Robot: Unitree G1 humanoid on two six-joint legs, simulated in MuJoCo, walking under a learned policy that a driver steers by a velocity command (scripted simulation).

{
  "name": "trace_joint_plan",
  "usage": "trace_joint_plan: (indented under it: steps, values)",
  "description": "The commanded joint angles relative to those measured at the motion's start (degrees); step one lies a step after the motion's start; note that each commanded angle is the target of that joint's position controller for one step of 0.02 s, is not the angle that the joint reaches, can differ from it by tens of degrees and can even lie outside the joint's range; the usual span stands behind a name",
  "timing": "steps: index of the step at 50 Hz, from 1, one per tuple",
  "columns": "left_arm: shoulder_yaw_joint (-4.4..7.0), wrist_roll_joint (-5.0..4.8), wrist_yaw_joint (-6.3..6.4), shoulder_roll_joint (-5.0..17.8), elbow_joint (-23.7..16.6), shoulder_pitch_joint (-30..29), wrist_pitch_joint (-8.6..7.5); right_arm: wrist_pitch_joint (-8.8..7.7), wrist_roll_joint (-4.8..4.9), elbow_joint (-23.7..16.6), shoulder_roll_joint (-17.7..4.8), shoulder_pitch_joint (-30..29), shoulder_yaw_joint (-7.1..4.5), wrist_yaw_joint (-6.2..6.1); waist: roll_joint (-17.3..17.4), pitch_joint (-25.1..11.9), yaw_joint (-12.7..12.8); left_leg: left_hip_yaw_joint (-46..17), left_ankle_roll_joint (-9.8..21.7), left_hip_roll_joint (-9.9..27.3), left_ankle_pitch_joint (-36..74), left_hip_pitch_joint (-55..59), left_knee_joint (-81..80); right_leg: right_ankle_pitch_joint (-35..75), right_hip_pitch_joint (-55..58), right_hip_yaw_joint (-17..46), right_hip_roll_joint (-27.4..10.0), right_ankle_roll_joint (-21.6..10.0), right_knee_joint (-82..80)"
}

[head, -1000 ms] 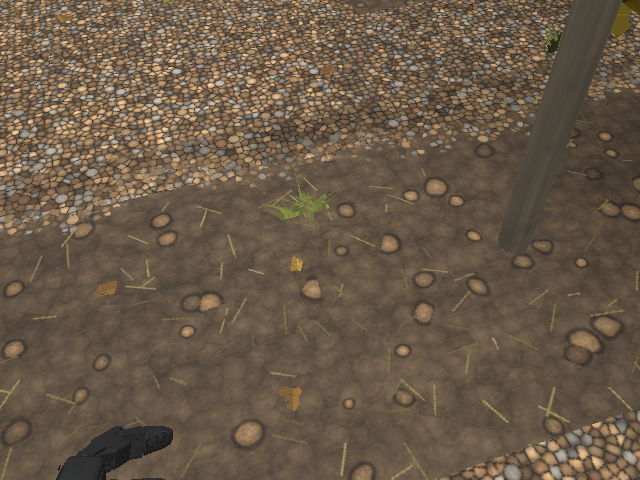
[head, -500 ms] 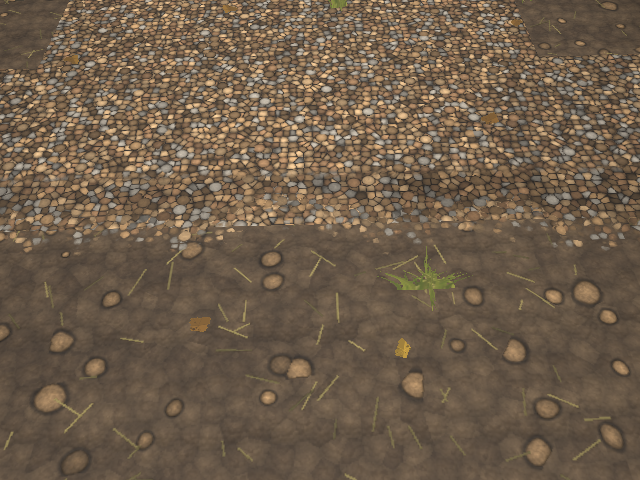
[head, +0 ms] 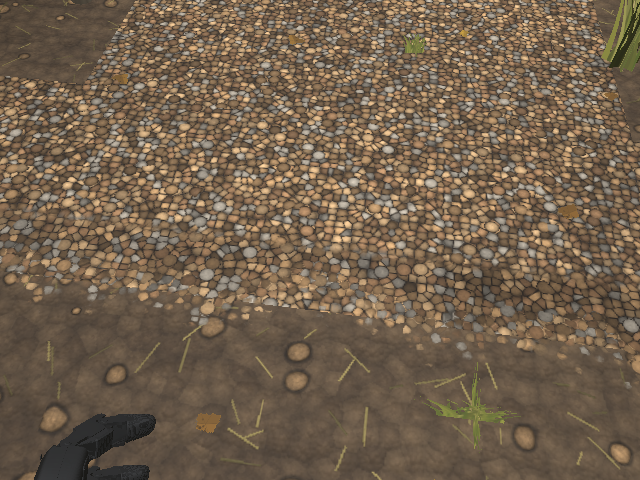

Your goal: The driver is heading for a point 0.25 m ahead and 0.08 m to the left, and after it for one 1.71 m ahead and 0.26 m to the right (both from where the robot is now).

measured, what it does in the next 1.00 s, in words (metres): walks ahead: right foot, then left foot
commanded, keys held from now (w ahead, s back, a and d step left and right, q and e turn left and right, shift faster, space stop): w+q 0.34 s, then w+e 0.66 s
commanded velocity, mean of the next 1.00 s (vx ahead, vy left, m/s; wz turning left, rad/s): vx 0.50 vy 0.00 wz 0.07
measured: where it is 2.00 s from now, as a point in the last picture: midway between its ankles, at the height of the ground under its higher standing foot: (312, 242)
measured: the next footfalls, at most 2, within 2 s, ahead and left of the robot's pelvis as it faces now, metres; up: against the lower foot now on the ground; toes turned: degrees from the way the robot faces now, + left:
right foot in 0.02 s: +0.19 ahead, -0.13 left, +0.00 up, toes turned +5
left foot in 0.56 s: +0.41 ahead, +0.19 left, +0.00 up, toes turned +15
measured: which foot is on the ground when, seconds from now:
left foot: down 0.00-0.02, up 0.04-0.54, down 0.56-1.00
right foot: up 0.00-0.00, down 0.02-0.56, up 0.58-1.00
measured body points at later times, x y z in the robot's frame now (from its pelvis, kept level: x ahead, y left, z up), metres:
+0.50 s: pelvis +0.25 +0.01 +0.00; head +0.29 +0.02 +0.45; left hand +0.17 +0.29 -0.13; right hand +0.54 -0.14 -0.07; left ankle +0.37 +0.19 -0.71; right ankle +0.15 -0.13 -0.73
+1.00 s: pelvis +0.50 +0.08 +0.00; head +0.53 +0.07 +0.45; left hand +0.70 +0.32 -0.10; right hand +0.54 -0.21 -0.13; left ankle +0.38 +0.18 -0.73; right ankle +0.67 -0.06 -0.70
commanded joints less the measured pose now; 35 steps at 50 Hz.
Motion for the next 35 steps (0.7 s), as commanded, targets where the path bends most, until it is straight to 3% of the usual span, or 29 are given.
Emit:
trace_joint_plan:
  steps: [1, 2, 3, 4, 5, 6, 7, 8, 10, 14, 17, 20, 23, 25, 26, 27, 28, 29, 30, 31, 33, 34, 35]
  values:
    - [3.49, 0.68, 0.32, 10.2, -1.3, 9.4, -1.59, -0.68, -0.59, -4.7, -4.9, -3.0, -0.77, -0.26, 7.6, -7.9, 9.0, -9.3, 5.0, 9.8, 19.0, -7.2, 9.1, -3.5, 22.5, 1.4, -3.3, -4.0, -0.7]
    - [4.26, 1.07, 0.72, 13.5, -0.3, 18.7, -1.39, -0.84, -1.66, -5.9, -1.8, -1.8, 0.35, -0.09, -0.4, -15.9, 11.9, -3.0, 2.6, 5.0, 6.0, -15.8, 26.1, -5.8, 37.9, 11.6, -13.5, -6.9, 0.3]
    - [4.99, 1.34, 0.25, 16.7, 1.8, 22.2, -0.60, -1.34, 0.96, -7.4, -0.8, 6.6, 0.85, 0.02, -20.9, -21.0, 7.6, 1.9, -0.1, 0.7, -14.0, -35.2, 42.2, -21.0, 51.7, 39.2, -24.9, -16.2, -6.2]
    - [3.63, 0.44, 0.01, 10.4, -0.1, 19.3, -0.38, -1.14, 1.38, -5.5, -7.1, 5.3, -0.20, -0.33, -11.6, -15.9, 9.0, 0.3, -0.8, 5.4, -10.6, -40.8, 49.1, -32.3, 48.0, 39.6, -23.7, -14.7, -8.7]
    - [2.71, 0.22, 0.18, 7.2, -0.9, 16.4, -0.02, -0.75, 0.67, -6.5, -9.7, -0.8, -0.91, -0.33, -5.9, -8.9, 10.2, 2.0, -1.0, 7.1, -4.9, -42.0, 50.1, -29.4, 40.7, 29.6, -21.1, -11.9, -9.3]
    - [2.22, 0.76, 0.15, 6.6, -1.2, 13.4, 0.36, -0.42, 0.05, -6.9, -8.9, -3.3, -0.99, -0.44, -1.6, -5.3, 8.9, 3.5, -1.4, 9.2, -0.7, -39.3, 48.9, -21.2, 33.4, 22.5, -18.7, -10.7, -10.4]
    - [1.83, 0.99, 0.05, 5.2, -0.7, 11.7, 0.65, -0.29, -0.69, -7.6, -7.9, -5.3, -1.13, -0.33, -0.7, -2.0, 8.1, 3.6, -1.2, 10.6, 1.7, -37.9, 46.0, -15.1, 28.2, 16.7, -15.8, -9.8, -11.9]
    - [1.70, 1.48, 0.15, 5.5, -0.2, 11.3, 0.56, -0.08, -0.16, -8.1, -6.6, -4.3, -1.13, 0.05, -3.9, -1.8, 6.4, 3.9, -1.2, 12.1, 3.4, -35.4, 44.7, -11.9, 25.3, 13.3, -15.3, -9.9, -13.0]
    - [1.86, 0.91, 0.05, 5.2, 0.7, 11.8, 0.11, 0.45, 0.28, -8.7, -4.8, -4.4, -0.88, 0.41, -4.5, -1.2, 6.2, 5.3, -1.5, 13.2, 4.8, -35.0, 42.6, -7.7, 23.6, 7.8, -14.1, -10.6, -15.4]
    - [2.80, 0.77, 0.38, 7.8, 2.3, 13.2, -0.01, 0.83, 0.00, -10.9, -3.8, -8.4, -0.47, 0.67, -1.7, -0.5, 6.5, 5.5, -2.6, 13.9, 12.7, -38.8, 34.5, 1.5, 25.4, 0.3, -14.7, -11.6, -17.4]
    - [2.97, 0.62, 0.64, 8.9, 2.7, 13.5, 0.56, 0.41, 0.05, -12.0, -3.3, -12.1, 0.01, 1.68, -1.7, 0.4, 7.6, 7.9, -2.4, 13.4, 21.0, -36.6, 24.8, 4.6, 25.9, -6.3, -13.1, -10.2, -17.7]
    - [2.85, -0.33, 0.29, 9.8, 5.0, 18.5, 1.18, -0.23, -0.49, -14.0, -1.1, -18.6, 1.24, 2.42, -0.2, 2.6, 10.0, 10.5, -1.6, 11.7, 22.1, -33.3, 15.6, 4.5, 26.4, -7.3, -13.2, -10.9, -17.9]
    - [2.98, -1.54, -0.07, 11.5, 7.0, 21.4, 2.37, -0.86, -0.50, -15.8, -2.0, -23.2, 1.39, 3.12, -1.1, 4.7, 10.1, 12.8, -0.7, 10.6, 17.0, -33.4, 9.9, 7.9, 31.2, -5.0, -15.5, -11.6, -15.7]
    - [3.20, -1.84, 0.05, 13.0, 7.7, 21.1, 2.99, -1.29, -0.45, -15.9, -4.0, -22.2, 0.77, 3.37, -3.0, 3.3, 7.9, 13.5, 0.5, 8.7, 12.9, -28.3, 6.3, 17.1, 33.2, -4.3, -16.3, -10.7, -11.5]
    - [3.24, -2.07, 0.19, 13.7, 8.0, 20.4, 3.19, -1.46, -0.67, -14.8, -5.7, -17.8, -0.09, 3.23, -4.0, 0.3, 4.7, 14.5, 1.5, 6.9, 13.3, -20.6, 3.9, 25.6, 32.8, -5.1, -15.4, -9.6, -6.4]
    - [2.82, -2.18, 0.30, 13.1, 8.3, 19.8, 3.28, -1.55, -0.91, -11.9, -8.3, -9.0, -1.52, 2.79, -3.4, -5.2, -0.1, 15.5, 3.1, 5.5, 17.5, -6.8, 1.4, 29.7, 29.2, -7.1, -12.9, -8.0, 3.1]
    - [1.65, -1.10, 0.33, 10.3, 7.3, 19.4, 2.89, -1.35, -1.70, -9.5, -12.2, 1.1, -2.96, 1.87, -1.1, -13.2, -4.2, 8.1, 5.9, 13.0, 20.8, 12.3, 5.1, 16.8, 16.8, -8.4, -10.2, -5.5, 17.7]
    - [-0.66, -0.09, -0.18, 2.7, 5.6, 25.3, 1.97, -1.14, -2.51, -9.0, -17.5, 4.1, -3.70, 1.22, 13.7, -21.9, -0.7, -17.9, 14.2, 30.1, 14.9, 31.5, 2.2, -24.7, -5.8, -8.2, -0.8, -1.6, 39.0]
    - [0.49, -1.59, -0.34, 7.4, 6.8, 23.4, 1.02, -1.13, -2.63, -9.5, -12.7, 4.7, -2.43, 1.20, 11.9, -25.7, -3.0, -26.1, 15.4, 31.8, 12.0, 29.5, -3.5, -34.3, -10.1, 1.2, -0.5, -1.6, 47.8]
    - [1.57, -2.96, -0.40, 10.2, 4.9, 18.9, 0.92, -1.31, -2.24, -9.0, -9.9, 1.3, -1.39, 1.26, 10.7, -16.0, -2.3, -16.2, 12.8, 29.4, 13.5, 23.0, -4.7, -30.8, -14.9, 1.0, -3.2, -2.0, 49.8]
    - [1.71, -1.67, 0.11, 8.9, 4.4, 15.6, 1.50, -1.96, -1.76, -8.3, -5.9, -5.5, -0.30, 1.55, 7.9, -6.8, 1.6, -4.3, 9.7, 24.6, 16.4, 8.4, -8.7, -22.4, -12.4, -0.5, -7.0, -1.8, 44.7]
    - [1.98, -1.38, 0.32, 8.3, 5.1, 17.0, 2.55, -2.59, -2.02, -8.1, -4.0, -7.8, 0.16, 1.72, 7.8, -4.5, 3.7, -0.1, 8.4, 22.6, 17.0, 3.1, -11.6, -19.2, -8.8, 0.2, -8.3, -2.0, 43.3]
    - [1.81, -1.61, 0.36, 6.7, 5.3, 18.9, 3.46, -3.14, -2.16, -7.7, -4.3, -9.0, -0.07, 1.74, 9.3, -4.1, 5.3, 1.5, 9.1, 23.2, 17.2, -0.4, -13.9, -17.6, -5.9, 0.2, -8.7, -1.6, 42.7]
